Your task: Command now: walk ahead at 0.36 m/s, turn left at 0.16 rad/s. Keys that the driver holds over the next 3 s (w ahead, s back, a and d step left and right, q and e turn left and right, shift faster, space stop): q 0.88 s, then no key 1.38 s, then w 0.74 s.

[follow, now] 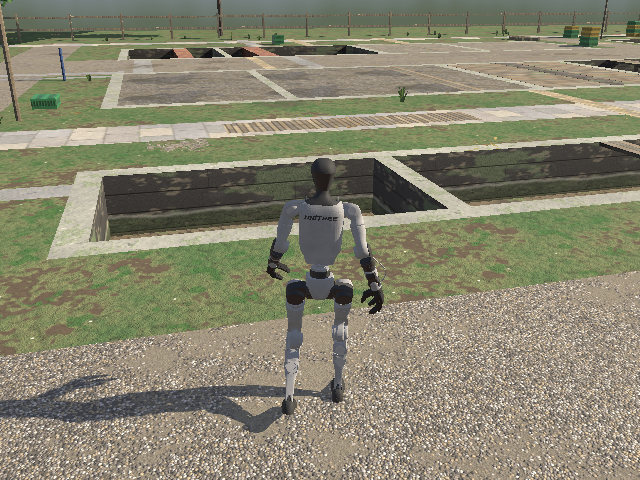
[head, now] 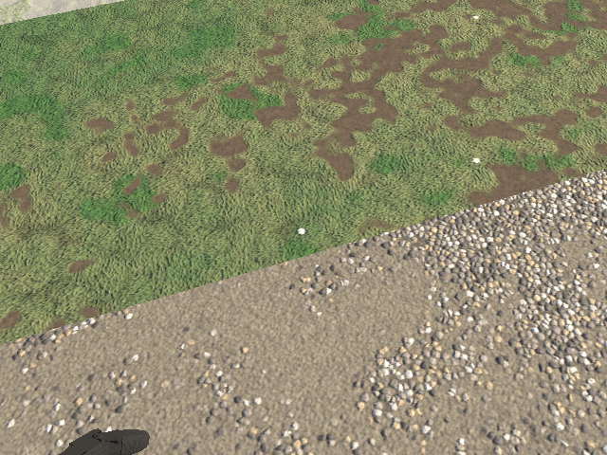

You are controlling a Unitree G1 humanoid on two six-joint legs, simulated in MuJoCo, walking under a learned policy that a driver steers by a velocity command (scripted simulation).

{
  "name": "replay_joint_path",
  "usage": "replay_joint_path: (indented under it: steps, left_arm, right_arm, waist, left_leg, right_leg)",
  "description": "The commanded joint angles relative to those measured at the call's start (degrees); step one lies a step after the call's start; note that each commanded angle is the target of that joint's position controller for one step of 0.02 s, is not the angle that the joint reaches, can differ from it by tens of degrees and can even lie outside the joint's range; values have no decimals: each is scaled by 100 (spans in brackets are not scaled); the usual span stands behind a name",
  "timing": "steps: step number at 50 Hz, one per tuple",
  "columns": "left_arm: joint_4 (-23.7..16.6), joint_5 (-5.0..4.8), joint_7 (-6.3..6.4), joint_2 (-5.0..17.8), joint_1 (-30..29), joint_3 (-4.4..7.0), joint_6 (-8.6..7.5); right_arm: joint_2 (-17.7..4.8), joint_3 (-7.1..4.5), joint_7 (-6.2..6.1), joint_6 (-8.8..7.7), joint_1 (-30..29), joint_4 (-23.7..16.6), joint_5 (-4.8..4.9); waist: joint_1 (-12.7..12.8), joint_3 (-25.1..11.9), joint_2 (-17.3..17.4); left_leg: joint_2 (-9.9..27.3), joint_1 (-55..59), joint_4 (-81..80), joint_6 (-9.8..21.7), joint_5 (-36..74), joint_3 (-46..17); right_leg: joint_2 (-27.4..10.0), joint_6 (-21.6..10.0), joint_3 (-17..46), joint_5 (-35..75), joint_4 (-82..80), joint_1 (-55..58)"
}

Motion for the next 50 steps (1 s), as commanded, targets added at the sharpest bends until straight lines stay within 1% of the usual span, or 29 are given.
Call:
replay_joint_path:
  steps: [1, 3, 6, 9, 12, 15, 18, 19, 20, 21, 22, 23, 24, 25, 26, 27, 29, 32, 35, 38, 40, 41, 42, 43, 44, 45, 46, 47, 50]
  left_arm:
    - [28, 21, 2, 654, 924, 225, -60]
    - [93, 41, -16, 518, 557, 211, -150]
    - [228, 105, 96, 714, 339, 278, -201]
    - [333, 74, 260, 793, 318, 303, -93]
    - [443, 30, 348, 942, 419, 343, 39]
    - [537, -55, 353, 1066, 500, 395, 176]
    - [555, -170, 372, 1149, 434, 439, 297]
    - [548, -211, 393, 1138, 367, 441, 327]
    - [600, -211, 399, 1060, 505, 426, 338]
    - [524, -45, 381, 936, 677, 382, 301]
    - [292, 221, 316, 550, 781, 233, 258]
    - [345, 84, 236, 759, 621, 258, 231]
    - [276, -108, 210, 898, 321, 296, 252]
    - [312, -88, 255, 858, 230, 302, 291]
    - [328, -12, 322, 890, 141, 326, 346]
    - [316, 9, 346, 878, 181, 336, 393]
    - [350, -6, 354, 709, 326, 298, 422]
    - [364, -20, 367, 594, 269, 240, 419]
    - [327, -45, 325, 640, 160, 249, 412]
    - [288, -75, 251, 708, 177, 286, 340]
    - [363, -82, 195, 702, 474, 321, 273]
    - [422, -56, 188, 818, 675, 377, 259]
    - [402, 60, 220, 1240, 873, 480, 279]
    - [418, 244, 222, 1655, 695, 564, 326]
    - [183, 293, 242, 1319, 367, 482, 282]
    - [87, 218, 286, 1005, 46, 396, 272]
    - [44, 113, 302, 866, -150, 352, 277]
    - [50, 9, 316, 784, -156, 315, 280]
    - [143, 20, 353, 771, 191, 277, 351]
  right_arm:
    - [-660, -157, -56, -86, -325, -534, -30]
    - [-484, -181, -100, 143, -21, -399, -56]
    - [-299, -185, -136, 319, -123, -535, -88]
    - [-198, -156, -71, 345, -541, -763, -129]
    - [-155, -140, 54, 360, -1030, -1027, -133]
    - [-263, -195, 162, 408, -1301, -1281, -145]
    - [-351, -263, 241, 445, -1308, -1472, -132]
    - [-384, -301, 244, 433, -1104, -1461, -127]
    - [-575, -395, 196, 404, -680, -1378, -151]
    - [-1223, -592, 58, 391, -238, -1377, -181]
    - [-1689, -640, -25, 400, -221, -1504, -278]
    - [-1314, -529, 27, 365, -165, -1577, -291]
    - [-1124, -485, 47, 331, -544, -1652, -238]
    - [-931, -445, 18, 342, -862, -1664, -122]
    - [-790, -396, -26, 390, -1101, -1713, -65]
    - [-787, -382, -67, 433, -1261, -1762, -96]
    - [-868, -419, -123, 482, -1294, -1821, -192]
    - [-978, -476, -211, 509, -1198, -1832, -156]
    - [-998, -490, -238, 568, -1239, -1884, -158]
    - [-972, -484, -213, 616, -1253, -1931, -150]
    - [-937, -468, -227, 667, -1371, -1977, -89]
    - [-850, -444, -244, 687, -1300, -1979, -60]
    - [-554, -363, -242, 692, -1136, -2010, -96]
    - [-562, -385, -222, 622, -1164, -2234, -53]
    - [-1035, -529, -207, 558, -1081, -2109, -157]
    - [-1168, -603, -187, 579, -946, -1934, -120]
    - [-1006, -582, -211, 643, -762, -1756, -131]
    - [-857, -540, -225, 692, -704, -1709, -165]
    - [-482, -386, -209, 694, -986, -1820, -94]
  waist:
    - [492, -738, -520]
    - [160, -598, -680]
    - [-5, -418, -646]
    - [103, -402, -624]
    - [311, -401, -545]
    - [415, -373, -528]
    - [356, -358, -596]
    - [221, -445, -548]
    - [37, -687, -309]
    - [-60, -1112, 640]
    - [214, -1496, 1766]
    - [-87, -2299, 1063]
    - [-29, -1785, 673]
    - [120, -1333, 252]
    - [213, -1041, 130]
    - [361, -933, 264]
    - [436, -964, 504]
    - [347, -1089, 588]
    - [263, -1023, 776]
    - [224, -919, 934]
    - [410, -876, 943]
    - [476, -872, 816]
    - [403, -932, -86]
    - [186, -575, -1884]
    - [230, -526, -1430]
    - [104, -489, -973]
    - [20, -411, -756]
    - [79, -354, -747]
    - [288, -335, -850]
  left_leg:
    - [373, -2352, 993, -35, 229, -315]
    - [462, -1589, 662, -137, 642, -277]
    - [372, -1594, 245, -286, 1207, -221]
    - [401, -1557, -739, -284, 2063, -54]
    - [377, -1450, -1514, -218, 2438, 119]
    - [324, -1508, -1927, -81, 2054, 254]
    - [171, -1377, -2336, 155, 1433, 456]
    - [9, -1002, -2773, 282, 1628, 593]
    - [-196, -218, -3342, 474, 2458, 591]
    - [553, 1055, -3430, 891, 5195, -614]
    - [1936, 2351, -3230, 2162, 7357, -2689]
    - [2055, 2456, -3519, 2472, 6390, -3006]
    - [1798, 2046, -3644, 2192, 5558, -2448]
    - [1453, 1571, -3740, 1799, 4660, -2042]
    - [1264, 1077, -3872, 1581, 4071, -1850]
    - [1064, 575, -3974, 1486, 3846, -1675]
    - [881, 293, -4039, 1446, 3794, -1565]
    - [796, 221, -4013, 1382, 3217, -1655]
    - [723, 14, -4080, 1283, 2202, -1962]
    - [694, 61, -4016, 1187, 1813, -2381]
    - [534, -64, -3793, 1003, 1811, -2452]
    - [322, -345, -3563, 789, 1544, -2333]
    - [-152, -1076, -2517, 450, 410, -1772]
    - [-1018, -2148, -1251, 130, -758, -564]
    - [-588, -2138, 26, -64, -693, -808]
    - [-566, -1997, 517, -121, -317, -811]
    - [-559, -1949, 791, -229, -29, -731]
    - [-570, -2055, 1055, -325, 224, -717]
    - [-550, -1961, 561, -495, 446, -432]
  right_leg:
    - [-1728, -1080, 1681, 2866, -1318, 2529]
    - [-1477, -911, 971, 3314, -1635, 1669]
    - [-1497, -981, 350, 3850, -1879, 1297]
    - [-1364, -871, -208, 3519, -1911, 1419]
    - [-1450, -851, -408, 3285, -1839, 1707]
    - [-1645, -818, -409, 3114, -1505, 2117]
    - [-1771, -657, -367, 3219, -857, 2328]
    - [-1653, -505, -489, 3432, -392, 2299]
    - [-1329, -238, -694, 3426, 426, 2088]
    - [-812, 240, -895, 1988, 1848, 1068]
    - [218, 702, -589, -2906, 3719, -906]
    - [212, 655, 701, -3067, 4339, -1106]
    - [27, 574, 790, -2648, 4366, -1380]
    - [-124, 552, 772, -2202, 3996, -1466]
    - [-210, 579, 763, -1882, 3594, -1365]
    - [-178, 606, 712, -1645, 3289, -990]
    - [1, 682, 619, -1424, 2708, -623]
    - [94, 757, 691, -1137, 1890, -312]
    - [174, 736, 734, -944, 1323, -18]
    - [239, 620, 747, -991, 678, 203]
    - [274, 464, 614, -506, -360, 769]
    - [49, 332, 691, -155, -914, 1294]
    - [-1129, -84, 1714, -157, -1329, 1926]
    - [-2204, -1023, 3216, 659, -1741, 1657]
    - [-2418, -1339, 3282, 831, -1745, 1369]
    - [-2040, -1109, 2641, 881, -1605, 1226]
    - [-1628, -845, 2094, 861, -1490, 1227]
    - [-1485, -786, 1846, 970, -1443, 1332]
    - [-1222, -865, 1287, 1398, -1403, 1617]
